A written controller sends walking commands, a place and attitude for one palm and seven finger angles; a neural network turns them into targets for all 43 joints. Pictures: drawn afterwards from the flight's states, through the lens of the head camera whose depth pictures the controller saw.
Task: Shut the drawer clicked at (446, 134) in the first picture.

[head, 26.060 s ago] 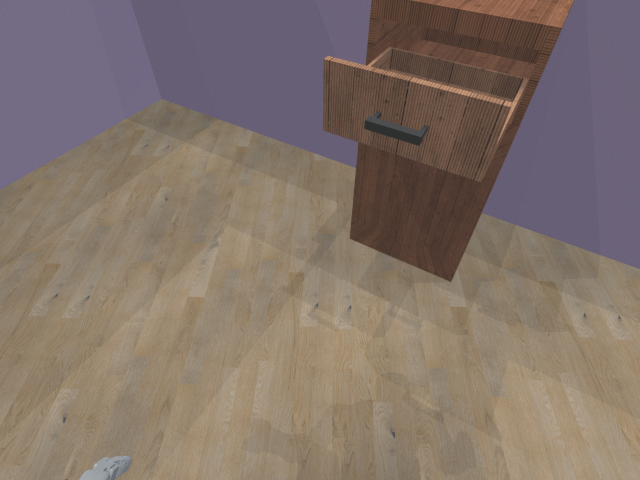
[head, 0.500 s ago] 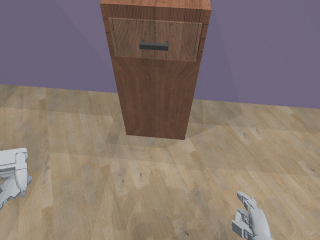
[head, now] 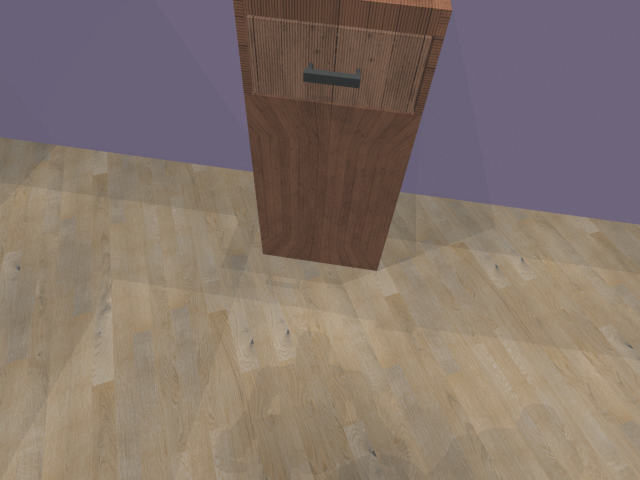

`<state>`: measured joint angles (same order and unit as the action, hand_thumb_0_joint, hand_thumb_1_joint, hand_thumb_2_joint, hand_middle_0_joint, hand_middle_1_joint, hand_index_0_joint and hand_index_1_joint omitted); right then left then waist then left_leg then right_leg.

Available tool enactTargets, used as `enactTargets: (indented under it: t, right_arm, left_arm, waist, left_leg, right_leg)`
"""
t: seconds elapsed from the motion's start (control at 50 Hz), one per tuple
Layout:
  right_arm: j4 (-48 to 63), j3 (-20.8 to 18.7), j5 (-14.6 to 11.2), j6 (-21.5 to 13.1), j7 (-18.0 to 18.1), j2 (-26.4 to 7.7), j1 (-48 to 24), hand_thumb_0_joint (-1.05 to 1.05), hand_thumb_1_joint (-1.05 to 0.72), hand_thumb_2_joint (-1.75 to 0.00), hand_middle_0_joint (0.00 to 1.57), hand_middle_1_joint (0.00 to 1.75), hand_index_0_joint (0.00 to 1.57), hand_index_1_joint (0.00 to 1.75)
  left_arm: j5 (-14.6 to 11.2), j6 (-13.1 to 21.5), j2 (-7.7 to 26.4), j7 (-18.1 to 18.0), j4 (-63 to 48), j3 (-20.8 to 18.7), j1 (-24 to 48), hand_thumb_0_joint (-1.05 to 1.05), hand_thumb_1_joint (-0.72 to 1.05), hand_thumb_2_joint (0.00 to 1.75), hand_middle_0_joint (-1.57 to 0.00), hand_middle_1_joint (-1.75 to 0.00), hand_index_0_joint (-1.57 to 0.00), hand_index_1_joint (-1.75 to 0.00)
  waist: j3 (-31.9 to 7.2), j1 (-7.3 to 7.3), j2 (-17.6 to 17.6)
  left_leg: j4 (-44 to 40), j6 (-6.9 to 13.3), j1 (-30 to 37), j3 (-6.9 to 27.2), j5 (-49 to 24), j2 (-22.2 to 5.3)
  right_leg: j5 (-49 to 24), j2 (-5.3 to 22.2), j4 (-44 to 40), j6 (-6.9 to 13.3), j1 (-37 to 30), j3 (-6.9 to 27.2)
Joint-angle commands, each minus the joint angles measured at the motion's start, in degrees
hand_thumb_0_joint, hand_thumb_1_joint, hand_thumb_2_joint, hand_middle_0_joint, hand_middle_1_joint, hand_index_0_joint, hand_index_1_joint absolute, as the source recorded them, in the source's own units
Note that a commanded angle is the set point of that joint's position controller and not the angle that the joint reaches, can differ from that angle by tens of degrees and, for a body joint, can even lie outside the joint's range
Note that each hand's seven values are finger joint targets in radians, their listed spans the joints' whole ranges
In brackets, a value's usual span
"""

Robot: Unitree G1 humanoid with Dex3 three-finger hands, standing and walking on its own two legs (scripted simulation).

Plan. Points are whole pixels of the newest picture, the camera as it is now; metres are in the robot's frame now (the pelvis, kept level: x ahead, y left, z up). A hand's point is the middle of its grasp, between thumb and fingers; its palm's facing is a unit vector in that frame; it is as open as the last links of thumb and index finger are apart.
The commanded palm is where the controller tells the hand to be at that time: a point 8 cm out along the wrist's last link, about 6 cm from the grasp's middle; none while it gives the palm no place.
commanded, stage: let the arm hang, fingers relaxed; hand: left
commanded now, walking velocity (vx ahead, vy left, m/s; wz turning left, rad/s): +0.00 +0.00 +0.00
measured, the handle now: (333, 73) +0.93 +0.03 +0.02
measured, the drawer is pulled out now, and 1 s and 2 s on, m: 0.00 0.00 0.00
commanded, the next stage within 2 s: look to check the result in 0.68 s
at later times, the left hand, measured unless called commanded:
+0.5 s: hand out of the picture +0.04 +0.17 -0.17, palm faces +0.00 -0.98 -0.21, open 7.3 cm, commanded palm none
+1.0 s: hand out of the picture +0.03 +0.16 -0.17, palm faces +0.01 -0.98 -0.21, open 7.4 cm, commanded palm none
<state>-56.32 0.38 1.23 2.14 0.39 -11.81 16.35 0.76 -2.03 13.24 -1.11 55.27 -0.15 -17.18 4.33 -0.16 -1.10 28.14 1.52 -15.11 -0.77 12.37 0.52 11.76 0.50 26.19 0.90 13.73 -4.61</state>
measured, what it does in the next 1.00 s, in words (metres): stands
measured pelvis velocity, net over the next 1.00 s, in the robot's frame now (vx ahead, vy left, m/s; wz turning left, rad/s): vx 0.02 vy -0.02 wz -0.02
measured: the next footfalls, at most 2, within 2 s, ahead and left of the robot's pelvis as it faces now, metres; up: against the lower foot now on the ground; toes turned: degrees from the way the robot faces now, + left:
none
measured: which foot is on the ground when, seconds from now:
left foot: down 0.00-1.00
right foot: down 0.00-1.00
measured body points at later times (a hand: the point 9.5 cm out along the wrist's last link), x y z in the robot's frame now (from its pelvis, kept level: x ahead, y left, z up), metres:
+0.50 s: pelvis +0.01 +0.00 +0.00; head +0.02 -0.01 +0.45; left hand +0.04 +0.22 -0.15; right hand +0.00 -0.22 -0.16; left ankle +0.03 +0.10 -0.74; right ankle +0.03 -0.11 -0.74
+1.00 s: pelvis +0.02 -0.02 +0.01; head +0.04 -0.03 +0.46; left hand +0.03 +0.21 -0.15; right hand +0.01 -0.24 -0.16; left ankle +0.03 +0.10 -0.74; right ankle +0.03 -0.11 -0.74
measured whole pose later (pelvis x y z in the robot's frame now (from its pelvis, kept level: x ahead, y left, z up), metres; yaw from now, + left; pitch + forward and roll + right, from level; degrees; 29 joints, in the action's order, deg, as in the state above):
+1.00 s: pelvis +0.02 -0.02 +0.01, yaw -1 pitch -2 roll +0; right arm -65.2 -0.6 0.8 0.2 2.1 -9.4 15.2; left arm 0.2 0.7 8.8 -1.7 66.4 -0.5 -13.9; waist 3.2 0.5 1.5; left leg 22.1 -0.1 -8.8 -1.4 11.7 -0.6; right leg 11.7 -0.8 21.8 2.1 8.6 -3.9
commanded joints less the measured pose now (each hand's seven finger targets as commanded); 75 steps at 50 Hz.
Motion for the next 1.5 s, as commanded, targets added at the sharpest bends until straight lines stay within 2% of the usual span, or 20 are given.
enactTargets:
  t: [0.0, 0.08, 0.16, 0.3, 0.38, 0.46, 0.5, 0.56, 0.92, 0.98, 1.32, 1.36, 1.48]
  right_arm:
    - [1.6, -2.0, 0.0, -1.7, 0.7, -7.0, 0.1, 0.0, -0.9, -0.9, 0.2, 0.3, 0.2, 0.3]
    - [-1.2, -2.1, -0.2, -1.9, 1.0, -6.5, 2.7, 0.0, -0.9, -0.9, 0.2, 0.3, 0.2, 0.3]
    - [-3.4, -2.0, -0.3, -2.0, 1.2, -5.4, 4.0, 0.0, -0.9, -0.9, 0.2, 0.3, 0.2, 0.3]
    - [-5.7, -1.7, -0.2, -2.1, 1.3, -3.8, 4.4, 0.0, -0.9, -0.9, 0.2, 0.3, 0.2, 0.3]
    - [-6.4, -1.5, -0.2, -2.3, 1.4, -3.0, 4.4, 0.0, -0.9, -0.9, 0.2, 0.3, 0.2, 0.3]
    - [-6.8, -1.5, -0.2, -2.6, 1.5, -2.4, 4.2, 0.0, -0.9, -0.9, 0.2, 0.3, 0.2, 0.3]
    - [-6.9, -1.5, -0.3, -2.7, 1.6, -2.1, 4.0, 0.0, -0.9, -0.9, 0.2, 0.3, 0.2, 0.3]
    - [-7.3, -1.5, -0.3, -2.7, 1.8, -2.0, 4.0, 0.0, -0.9, -0.9, 0.2, 0.3, 0.2, 0.3]
    - [-7.9, -1.8, -0.4, -2.4, 2.0, -3.2, 2.9, 0.0, -0.9, -0.9, 0.2, 0.3, 0.2, 0.3]
    - [-8.0, -1.7, -0.3, -2.4, 2.0, -3.2, 2.7, 0.0, -0.9, -0.9, 0.2, 0.3, 0.2, 0.3]
    - [-7.8, -2.0, -0.4, -2.5, 2.1, -4.9, 1.4, 0.0, -0.9, -0.9, 0.2, 0.3, 0.2, 0.3]
    - [-7.9, -1.9, -0.3, -2.5, 2.1, -4.7, 1.2, 0.0, -0.9, -0.9, 0.2, 0.3, 0.2, 0.3]
    - [-7.9, -1.9, -0.3, -2.6, 2.1, -5.3, 0.9, 0.0, -0.9, -0.9, 0.2, 0.3, 0.2, 0.3]
  left_arm:
    - [-0.1, 2.2, 6.8, 0.2, 0.4, -1.7, 0.6, 0.0, 0.9, 0.9, -0.52, -0.65, -0.52, -0.65]
    - [-0.1, 2.5, 6.1, 0.0, 3.8, -1.5, 0.2, 0.0, 0.9, 0.9, -0.36, -0.47, -0.36, -0.47]
    - [-0.2, 2.6, 5.3, -0.3, 6.1, -1.4, 0.0, 0.0, 0.9, 0.9, -0.2, -0.3, -0.2, -0.3]
    - [-0.2, 2.4, 4.0, -0.6, 8.1, -1.4, -0.3, 0.0, 0.9, 0.9, -0.2, -0.3, -0.2, -0.3]
    - [-0.2, 2.4, 3.1, -0.7, 8.3, -1.4, 0.0, 0.0, 0.9, 0.9, -0.2, -0.3, -0.2, -0.3]
    - [-0.2, 2.8, 2.5, -0.8, 8.6, -1.5, 0.1, 0.0, 0.9, 0.9, -0.2, -0.3, -0.2, -0.3]
    - [-0.3, 2.9, 2.2, -0.8, 8.6, -1.5, 0.1, 0.0, 0.9, 0.9, -0.2, -0.3, -0.2, -0.3]
    - [-0.3, 3.1, 2.3, -0.9, 8.9, -1.6, 0.5, 0.0, 0.9, 0.9, -0.2, -0.3, -0.2, -0.3]
    - [-0.3, 3.5, 3.1, -1.0, 9.5, -1.8, 0.6, 0.0, 0.9, 0.9, -0.2, -0.3, -0.2, -0.3]
    - [-0.4, 3.5, 2.9, -0.9, 9.5, -1.7, 0.7, 0.0, 0.9, 0.9, -0.2, -0.3, -0.2, -0.3]
    - [-0.4, 3.7, 4.6, -0.9, 9.2, -2.1, 1.8, 0.0, 0.9, 0.9, -0.2, -0.3, -0.2, -0.3]
    - [-0.4, 3.6, 4.3, -0.8, 9.2, -2.0, 2.4, 0.0, 0.9, 0.9, -0.2, -0.3, -0.2, -0.3]
    - [-0.4, 3.8, 5.0, -0.8, 9.1, -2.2, 2.7, 0.0, 0.9, 0.9, -0.2, -0.3, -0.2, -0.3]
  waist:
    - [-2.9, 0.29, 6.0]
    - [-1.9, 0.52, 1.1]
    - [-0.7, 0.59, 0.1]
    - [1.6, 0.36, 0.5]
    - [1.3, 0.36, 2.0]
    - [-0.3, 0.29, 1.2]
    - [-0.6, 0.3, 2.5]
    - [-1.2, 0.45, 2.1]
    - [-0.7, 0.67, 0.9]
    - [-0.7, 0.72, 1.7]
    - [-1.6, 0.62, 1.7]
    - [-0.5, 0.7, 1.7]
    - [-1.6, 0.68, 1.5]
  left_leg:
    - [-9.6, 1.2, -1.9, 7.0, 8.9, -5.3]
    - [-9.4, 1.4, -0.1, 6.6, 5.9, -5.7]
    - [-9.7, 1.4, 1.0, 6.2, 3.7, -5.8]
    - [-10.9, 1.3, 0.2, 5.8, 3.8, -5.9]
    - [-11.5, 1.2, 0.1, 5.8, 3.1, -6.1]
    - [-10.4, 1.0, 1.8, 5.0, -1.9, -5.9]
    - [-10.0, 0.8, 2.6, 4.8, -3.4, -5.8]
    - [-9.5, 0.7, 3.4, 4.5, -6.1, -6.1]
    - [-9.0, 0.1, 5.9, 3.6, -6.5, -6.1]
    - [-9.2, 0.1, 6.0, 3.5, -6.3, -6.1]
    - [-9.2, -0.2, 6.8, 3.5, -8.1, -6.5]
    - [-9.8, -0.3, 6.3, 3.5, -7.1, -6.6]
    - [-9.8, -0.2, 7.0, 3.4, -7.8, -6.7]
  right_leg:
    - [8.2, 4.8, -7.5, 2.5, -2.0, 7.8]
    - [7.8, 5.1, -8.3, 2.5, -0.8, 7.5]
    - [7.0, 5.2, -8.4, 2.4, -0.2, 7.2]
    - [6.4, 5.0, -8.1, 2.0, 0.2, 7.2]
    - [4.6, 4.7, -7.6, 1.8, -0.7, 7.2]
    - [1.6, 5.2, -7.6, 1.8, -1.9, 7.1]
    - [0.4, 5.2, -7.7, 1.8, -2.0, 7.3]
    - [-2.4, 5.4, -7.6, 1.9, -3.0, 7.2]
    - [-3.3, 5.5, -9.6, 2.1, -3.3, 7.4]
    - [-3.3, 5.6, -9.9, 2.1, -3.5, 7.7]
    - [-7.6, 5.7, -10.0, 1.9, -5.3, 7.7]
    - [-6.2, 5.6, -10.2, 2.0, -4.9, 7.6]
    - [-7.6, 5.8, -10.3, 1.9, -5.7, 7.8]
